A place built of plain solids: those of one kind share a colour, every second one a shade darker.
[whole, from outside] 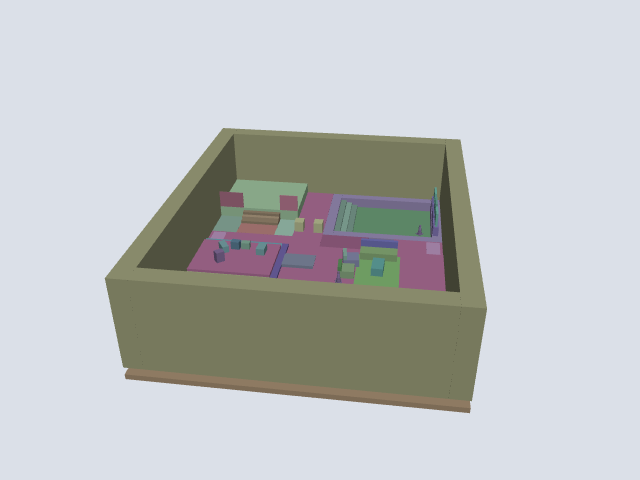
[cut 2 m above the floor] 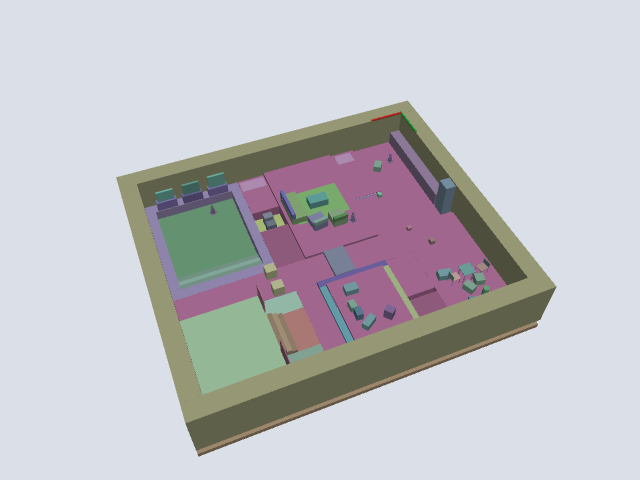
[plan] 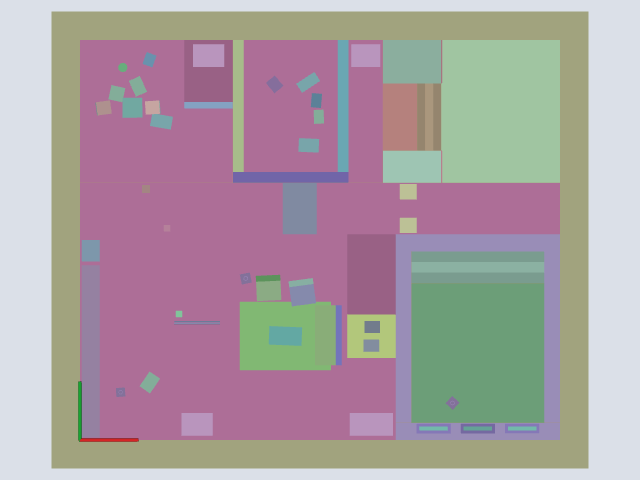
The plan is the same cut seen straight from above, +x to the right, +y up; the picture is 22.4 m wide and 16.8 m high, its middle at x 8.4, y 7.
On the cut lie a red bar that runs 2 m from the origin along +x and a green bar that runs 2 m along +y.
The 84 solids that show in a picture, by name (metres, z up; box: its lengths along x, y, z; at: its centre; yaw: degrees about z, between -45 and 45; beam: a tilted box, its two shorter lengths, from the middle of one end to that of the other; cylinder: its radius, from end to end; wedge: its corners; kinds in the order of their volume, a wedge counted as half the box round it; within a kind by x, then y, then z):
{
 "wall_1": {"box": [1.0, 14.0, 5.0], "at": [-0.5, 7.0, 1.5]},
 "wall_2": {"box": [18.8, 1.0, 5.0], "at": [8.4, -0.5, 1.5]},
 "wall_3": {"box": [18.8, 1.0, 5.0], "at": [8.4, 14.5, 1.5]},
 "wall_4": {"box": [1.0, 14.0, 5.0], "at": [17.3, 7.0, 1.5]},
 "floor_1": {"box": [3.3, 7.2, 0.85], "at": [1.65, 3.6, -0.57]},
 "floor_2": {"box": [3.65, 5.0, 1.0], "at": [1.82, 11.5, -0.5]},
 "floor_3": {"box": [1.6, 7.2, 1.0], "at": [4.1, 3.6, -0.5]},
 "floor_4": {"box": [1.7, 2.6, 1.0], "at": [4.5, 10.3, -0.5]},
 "floor_5": {"box": [1.7, 2.17, 1.0], "at": [4.5, 12.91, -0.5]},
 "floor_6": {"box": [4.45, 7.2, 1.15], "at": [7.12, 3.6, -0.42]},
 "floor_7": {"box": [3.29, 4.62, 1.3], "at": [7.38, 11.69, -0.35]},
 "floor_8": {"box": [16.8, 1.8, 1.0], "at": [8.4, 8.1, -0.5]},
 "floor_9": {"box": [1.2, 5.0, 1.0], "at": [10.0, 11.5, -0.5]},
 "floor_10": {"box": [1.7, 2.87, 1.0], "at": [10.2, 1.44, -0.5]},
 "floor_11": {"box": [1.7, 2.81, 1.0], "at": [10.2, 5.79, -0.5]},
 "floor_base_1": {"box": [18.8, 16.0, 0.3], "at": [8.4, 7.0, -1.57]},
 "floor_deck_1": {"box": [4.16, 5.0, 1.66], "at": [14.72, 11.5, -0.17]},
 "floor_rim_1": {"box": [0.55, 6.0, 1.0], "at": [11.32, 3.6, -0.5]},
 "floor_rim_2": {"box": [5.75, 0.6, 1.0], "at": [13.93, 0.3, -0.5]},
 "floor_rim_3": {"box": [5.75, 0.6, 1.0], "at": [13.93, 6.9, -0.5]},
 "floor_rim_4": {"box": [0.55, 6.0, 1.0], "at": [16.52, 3.6, -0.5]},
 "floor_pit_1": {"box": [4.65, 4.89, 0.38], "at": [13.93, 3.04, -0.81]},
 "floor_fore_1": {"box": [2.04, 1.13, 1.0], "at": [11.62, 9.56, -0.5]},
 "floor_fore_2": {"box": [2.04, 1.52, 1.0], "at": [11.62, 13.24, -0.5]},
 "step_down_1": {"box": [4.65, 0.37, 0.54], "at": [13.93, 5.67, -0.73]},
 "step_down_2": {"box": [4.65, 0.37, 0.69], "at": [13.93, 6.04, -0.66]},
 "step_down_3": {"box": [4.65, 0.37, 0.84], "at": [13.93, 6.42, -0.58]},
 "counter_1": {"box": [0.63, 6.03, 0.87], "at": [0.38, 3.1, 0.28]},
 "floor_before_steps_1": {"box": [1.2, 2.35, 1.0], "at": [11.2, 11.3, -0.5]},
 "step_tread_1": {"box": [0.28, 2.35, 1.17], "at": [11.94, 11.3, -0.42]},
 "step_tread_2": {"box": [0.28, 2.35, 1.33], "at": [12.22, 11.3, -0.34]},
 "step_tread_3": {"box": [0.28, 2.35, 1.5], "at": [12.5, 11.3, -0.25]},
 "step_terE_tread_1": {"box": [0.38, 4.62, 1.15], "at": [9.21, 11.69, -0.42]},
 "step_terW_tread_1": {"box": [0.38, 4.62, 1.15], "at": [5.54, 11.69, -0.42]},
 "floor_bed_1": {"box": [1.7, 1.52, 0.75], "at": [10.2, 3.63, -1.02]},
 "step_terS_tread_1": {"box": [4.05, 0.38, 1.15], "at": [7.38, 9.19, -0.42]},
 "tall_1": {"box": [0.63, 0.75, 2.2], "at": [0.38, 6.62, 0.95]},
 "sofa_seat_1": {"box": [0.94, 2.1, 0.44], "at": [8.69, 3.67, 0.38]},
 "edgeS_1": {"box": [1.2, 0.34, 0.6], "at": [12.38, 0.4, 0.3]},
 "edgeS_2": {"box": [1.2, 0.34, 0.6], "at": [13.93, 0.4, 0.3]},
 "edgeS_3": {"box": [1.2, 0.34, 0.6], "at": [15.47, 0.4, 0.3]},
 "step_hump_1": {"box": [1.2, 1.8, 0.23], "at": [7.69, 8.1, 0.07]},
 "low_rug_1": {"box": [3.2, 2.4, 0.06], "at": [7.19, 3.64, 0.13]},
 "neck_1": {"box": [0.6, 0.54, 0.65], "at": [11.49, 7.51, 0.33]},
 "neck_2": {"box": [0.6, 0.55, 0.65], "at": [11.49, 8.69, 0.33]},
 "crate_1": {"box": [0.74, 0.46, 0.4], "at": [2.85, 11.15, 0.2], "yaw": -10.0},
 "crate_2": {"box": [0.76, 0.38, 0.4], "at": [7.99, 12.52, 0.5], "yaw": 33.0},
 "crate_3": {"box": [0.71, 0.48, 0.4], "at": [8.01, 10.31, 0.5], "yaw": -2.4},
 "monitor_wedge_1": {"box": [0.5, 0.51, 0.4], "at": [1.29, 12.12, 0.2], "yaw": -12.4},
 "monitor_wedge_2": {"box": [0.43, 0.61, 0.39], "at": [2.03, 12.38, 0.2], "yaw": 24.4},
 "monitor_wedge_3": {"box": [0.45, 0.63, 0.4], "at": [2.44, 2.01, 0.05], "yaw": -34.5},
 "monitor_wedge_4": {"box": [0.35, 0.49, 0.4], "at": [8.36, 11.31, 0.5], "yaw": 2.1},
 "low_1": {"box": [1.15, 0.65, 0.47], "at": [7.19, 3.64, 0.39], "yaw": -2.3},
 "arm1a_seat_1": {"box": [0.86, 0.89, 0.44], "at": [7.78, 5.17, 0.38], "yaw": 7.6},
 "arm1b_seat_1": {"box": [0.86, 0.89, 0.44], "at": [6.6, 5.32, 0.37], "yaw": 2.6},
 "step_stone_1": {"box": [0.55, 0.43, 0.7], "at": [10.2, 3.31, -0.35]},
 "step_stone_2": {"box": [0.55, 0.43, 0.7], "at": [10.23, 3.96, -0.35]},
 "edgeS_plant_1": {"box": [1.0, 0.14, 0.86], "at": [12.38, 0.4, 1.03]},
 "edgeS_plant_2": {"box": [1.0, 0.14, 0.76], "at": [13.93, 0.4, 0.98]},
 "edgeS_plant_3": {"box": [1.0, 0.14, 0.71], "at": [15.47, 0.4, 0.95]},
 "floor_gap_1": {"box": [1.7, 0.23, 0.75], "at": [4.5, 11.71, -1.02]},
 "low_mat_1": {"box": [1.1, 0.8, 0.06], "at": [4.1, 0.55, -0.02]},
 "low_mat_2": {"box": [1.1, 0.8, 0.06], "at": [4.5, 13.45, -0.02]},
 "low_mat_3": {"box": [1.02, 0.8, 0.06], "at": [10.0, 13.45, -0.02]},
 "low_mat_4": {"box": [1.52, 0.8, 0.06], "at": [10.2, 0.55, -0.02]},
 "sofa_back_1": {"box": [0.21, 2.1, 0.41], "at": [9.05, 3.67, 0.8]},
 "bag_1": {"box": [0.37, 0.44, 0.48], "at": [2.43, 13.31, 0.24], "yaw": -20.0},
 "bag_2": {"box": [0.36, 0.5, 0.48], "at": [8.28, 11.88, 0.54], "yaw": -4.4},
 "keg_1": {"box": [0.41, 0.48, 0.62], "at": [6.81, 12.45, 0.61], "yaw": 40.2},
 "rail_front_1": {"box": [0.04, 1.13, 1.03], "at": [12.66, 9.56, 1.18]},
 "rail_front_2": {"box": [0.04, 1.52, 1.03], "at": [12.66, 13.24, 1.18]},
 "bin_1": {"cylinder": 0.16, "from": [1.5, 13.04, 0.0], "to": [1.5, 13.04, 0.68]},
 "arm1a_back_1": {"box": [0.86, 0.21, 0.27], "at": [7.74, 5.51, 0.73], "yaw": 7.6},
 "arm1b_back_1": {"box": [0.86, 0.21, 0.27], "at": [6.58, 5.66, 0.72], "yaw": 2.6},
 "cone_1": {"box": [0.32, 0.32, 0.08], "at": [1.42, 1.67, -0.16], "yaw": 3.6},
 "cone_2": {"box": [0.36, 0.36, 0.08], "at": [5.8, 5.65, 0.14], "yaw": 11.4},
 "cone_3": {"box": [0.35, 0.35, 0.08], "at": [13.04, 1.3, -0.63], "yaw": -44.2},
 "edge_carton_1": {"box": [0.28, 0.28, 0.28], "at": [2.31, 8.79, 0.14]},
 "top_1": {"box": [0.7, 0.7, 0.044], "at": [1.83, 11.63, 0.74], "yaw": 0.5},
 "chair_seat_1": {"box": [0.52, 0.47, 0.04], "at": [0.82, 11.62, 0.43], "yaw": 7.8},
 "chair_seat_2": {"box": [0.52, 0.47, 0.04], "at": [2.54, 11.64, 0.43], "yaw": 3.5},
 "low_cover_top_1": {"box": [1.6, 0.06, 0.07], "at": [4.1, 4.11, -0.01]},
 "ramp_cover_1": {"wedge": [[3.3, 4.05, -0.05], [3.3, 4.05, 0.0], [3.3, 4.08, -0.05], [3.3, 4.08, 0.02], [4.9, 4.05, -0.05], [4.9, 4.05, 0.0], [4.9, 4.08, -0.05], [4.9, 4.08, 0.02]]},
 "ramp_cover_2": {"wedge": [[3.3, 4.14, -0.05], [3.3, 4.14, 0.02], [3.3, 4.17, -0.05], [3.3, 4.17, 0.0], [4.9, 4.14, -0.05], [4.9, 4.14, 0.02], [4.9, 4.17, -0.05], [4.9, 4.17, 0.0]]}
}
